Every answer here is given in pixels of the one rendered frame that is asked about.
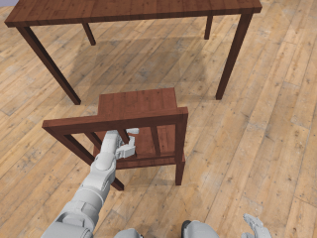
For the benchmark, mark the table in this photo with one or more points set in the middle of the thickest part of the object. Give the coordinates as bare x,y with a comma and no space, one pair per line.
32,13

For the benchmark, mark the right robot hand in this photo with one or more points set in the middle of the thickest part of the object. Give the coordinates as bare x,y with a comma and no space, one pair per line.
257,226

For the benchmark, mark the left robot hand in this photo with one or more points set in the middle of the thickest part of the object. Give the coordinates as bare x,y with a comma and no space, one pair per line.
112,143

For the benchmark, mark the right robot foot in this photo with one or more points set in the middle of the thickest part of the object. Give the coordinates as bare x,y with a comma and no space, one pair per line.
184,225

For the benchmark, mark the chair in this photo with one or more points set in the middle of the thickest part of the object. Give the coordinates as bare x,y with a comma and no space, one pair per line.
162,129

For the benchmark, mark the right robot thigh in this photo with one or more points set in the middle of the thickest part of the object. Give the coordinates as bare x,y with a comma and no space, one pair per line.
199,230

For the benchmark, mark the left robot upper arm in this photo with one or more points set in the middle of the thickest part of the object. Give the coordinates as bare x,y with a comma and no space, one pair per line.
64,230

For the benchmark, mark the robot left forearm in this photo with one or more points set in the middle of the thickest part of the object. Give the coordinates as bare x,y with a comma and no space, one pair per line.
83,210

